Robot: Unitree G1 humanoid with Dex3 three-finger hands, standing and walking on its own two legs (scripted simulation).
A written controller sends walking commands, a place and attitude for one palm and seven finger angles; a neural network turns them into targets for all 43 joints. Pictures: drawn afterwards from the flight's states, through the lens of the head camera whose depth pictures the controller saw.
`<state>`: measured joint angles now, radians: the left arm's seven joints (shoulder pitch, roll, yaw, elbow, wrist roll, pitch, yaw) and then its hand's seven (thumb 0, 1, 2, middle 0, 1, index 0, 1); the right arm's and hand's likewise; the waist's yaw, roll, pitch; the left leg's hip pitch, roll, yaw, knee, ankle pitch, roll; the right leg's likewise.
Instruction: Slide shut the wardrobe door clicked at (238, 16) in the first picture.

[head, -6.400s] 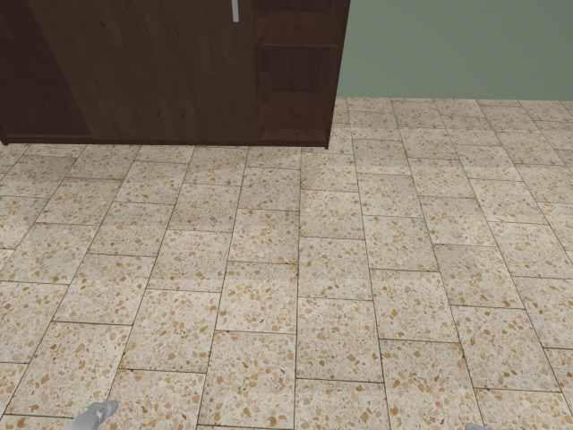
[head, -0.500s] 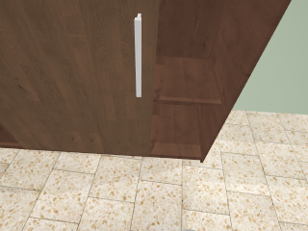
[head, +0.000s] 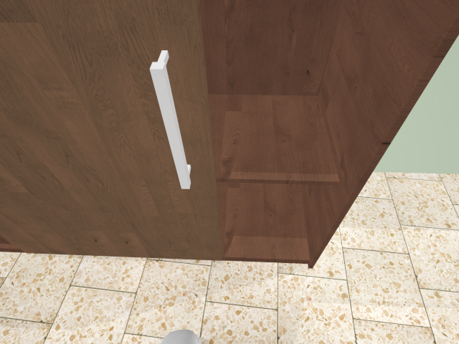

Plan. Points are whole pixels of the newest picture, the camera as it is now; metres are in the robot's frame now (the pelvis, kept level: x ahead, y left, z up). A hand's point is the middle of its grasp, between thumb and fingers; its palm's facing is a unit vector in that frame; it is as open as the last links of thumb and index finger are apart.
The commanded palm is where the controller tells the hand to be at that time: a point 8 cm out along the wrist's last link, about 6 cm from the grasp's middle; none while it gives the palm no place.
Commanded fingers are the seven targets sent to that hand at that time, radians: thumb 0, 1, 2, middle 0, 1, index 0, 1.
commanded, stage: come to a stop and stand still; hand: left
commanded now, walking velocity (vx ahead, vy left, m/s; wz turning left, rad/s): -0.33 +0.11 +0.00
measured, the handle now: (176, 131) +0.50 +0.13 +0.08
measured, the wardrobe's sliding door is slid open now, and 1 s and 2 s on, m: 0.38 0.38 0.38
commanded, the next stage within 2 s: look again from close up in 1.48 s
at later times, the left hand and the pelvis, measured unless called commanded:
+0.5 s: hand out of the picture +0.05 +0.20 -0.17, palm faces +0.02 -0.96 -0.28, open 7.4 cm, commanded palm none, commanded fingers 0.00 0.90 0.90 -0.20 -0.30 -0.20 -0.30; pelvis +0.02 +0.00 -0.01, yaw -2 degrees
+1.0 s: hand out of the picture -0.01 +0.17 -0.16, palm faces +0.08 -0.96 -0.26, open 7.3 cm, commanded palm none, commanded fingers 0.00 0.90 0.90 -0.20 -0.30 -0.20 -0.30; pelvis +0.00 -0.02 +0.00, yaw +0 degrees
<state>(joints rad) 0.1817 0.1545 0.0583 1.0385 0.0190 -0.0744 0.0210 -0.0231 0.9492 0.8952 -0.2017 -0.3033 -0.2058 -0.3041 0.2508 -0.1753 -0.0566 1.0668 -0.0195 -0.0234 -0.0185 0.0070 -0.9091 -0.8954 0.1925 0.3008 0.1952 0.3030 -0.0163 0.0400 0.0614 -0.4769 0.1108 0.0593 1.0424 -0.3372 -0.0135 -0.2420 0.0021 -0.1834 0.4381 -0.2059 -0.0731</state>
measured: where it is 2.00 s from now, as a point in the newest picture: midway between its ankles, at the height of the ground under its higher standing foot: outside the picture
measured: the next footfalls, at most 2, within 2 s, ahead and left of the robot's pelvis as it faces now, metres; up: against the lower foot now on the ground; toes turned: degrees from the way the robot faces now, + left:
left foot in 0.16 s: +0.13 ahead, +0.14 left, +0.00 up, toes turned +4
right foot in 0.54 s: +0.02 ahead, -0.12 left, +0.00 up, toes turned -3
